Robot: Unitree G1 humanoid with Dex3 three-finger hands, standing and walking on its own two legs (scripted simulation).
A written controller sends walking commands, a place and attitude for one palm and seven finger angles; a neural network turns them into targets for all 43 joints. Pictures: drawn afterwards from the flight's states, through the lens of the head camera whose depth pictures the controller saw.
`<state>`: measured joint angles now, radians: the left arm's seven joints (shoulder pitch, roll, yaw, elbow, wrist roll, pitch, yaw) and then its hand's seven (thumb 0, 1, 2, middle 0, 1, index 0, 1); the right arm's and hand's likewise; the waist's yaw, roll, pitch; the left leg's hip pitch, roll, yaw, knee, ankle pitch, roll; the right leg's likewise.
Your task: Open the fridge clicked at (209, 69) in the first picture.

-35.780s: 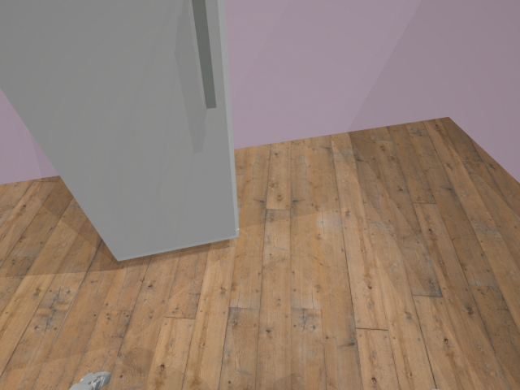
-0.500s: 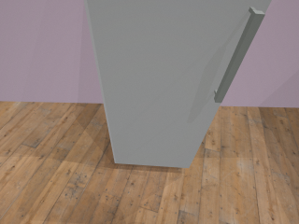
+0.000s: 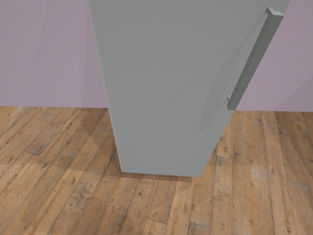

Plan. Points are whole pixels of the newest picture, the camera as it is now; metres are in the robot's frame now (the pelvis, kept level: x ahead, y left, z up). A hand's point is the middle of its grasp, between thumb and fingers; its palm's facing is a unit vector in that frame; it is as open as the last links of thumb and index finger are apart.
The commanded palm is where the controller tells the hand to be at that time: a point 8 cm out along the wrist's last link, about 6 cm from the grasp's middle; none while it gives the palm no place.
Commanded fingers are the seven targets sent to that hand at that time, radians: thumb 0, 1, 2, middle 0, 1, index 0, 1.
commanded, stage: look again from close up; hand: right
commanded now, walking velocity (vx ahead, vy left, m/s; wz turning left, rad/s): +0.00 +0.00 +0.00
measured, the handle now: (247, 66) +0.56 -0.23 +0.16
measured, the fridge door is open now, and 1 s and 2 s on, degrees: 4 4 4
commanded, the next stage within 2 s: shuffle to correct the standing spot in 0.88 s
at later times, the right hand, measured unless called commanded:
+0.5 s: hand out of the picture +0.04 -0.18 -0.17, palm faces +0.00 +0.97 -0.24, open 7.3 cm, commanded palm none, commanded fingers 0.00 -0.90 -0.90 0.20 0.30 0.20 0.30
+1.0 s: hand out of the picture +0.04 -0.17 -0.17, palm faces +0.00 +0.97 -0.24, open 7.3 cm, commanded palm none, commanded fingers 0.00 -0.90 -0.90 0.20 0.30 0.20 0.30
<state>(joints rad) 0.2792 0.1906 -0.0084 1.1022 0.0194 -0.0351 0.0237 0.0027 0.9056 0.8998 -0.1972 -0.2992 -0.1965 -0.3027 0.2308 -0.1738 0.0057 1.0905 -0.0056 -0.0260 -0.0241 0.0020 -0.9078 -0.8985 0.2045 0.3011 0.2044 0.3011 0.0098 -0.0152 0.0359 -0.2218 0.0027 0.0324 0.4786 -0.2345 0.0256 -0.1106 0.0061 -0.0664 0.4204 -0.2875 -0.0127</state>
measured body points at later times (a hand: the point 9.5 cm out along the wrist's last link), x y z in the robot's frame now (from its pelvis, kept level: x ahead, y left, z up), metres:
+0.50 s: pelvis +0.00 +0.02 +0.00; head +0.02 +0.03 +0.45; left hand +0.03 +0.26 -0.16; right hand +0.04 -0.23 -0.15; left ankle +0.01 +0.10 -0.74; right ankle -0.04 -0.11 -0.74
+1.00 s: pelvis +0.00 +0.03 +0.00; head +0.01 +0.03 +0.45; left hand +0.00 +0.27 -0.16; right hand +0.04 -0.22 -0.15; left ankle +0.01 +0.10 -0.74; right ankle -0.04 -0.11 -0.74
